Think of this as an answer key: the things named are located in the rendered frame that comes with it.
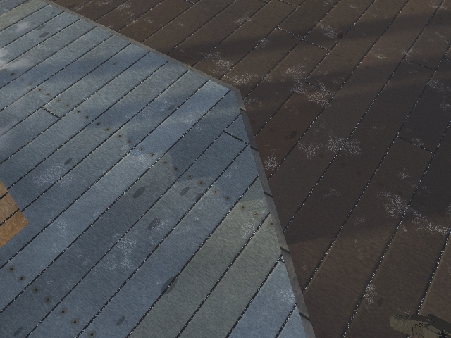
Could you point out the robot right hand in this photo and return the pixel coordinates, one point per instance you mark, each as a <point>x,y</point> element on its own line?
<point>420,326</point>

